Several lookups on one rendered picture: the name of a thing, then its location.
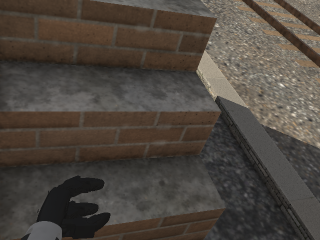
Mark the left robot forearm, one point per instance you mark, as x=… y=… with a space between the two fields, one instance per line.
x=43 y=230

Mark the left robot hand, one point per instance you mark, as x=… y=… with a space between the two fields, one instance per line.
x=69 y=215

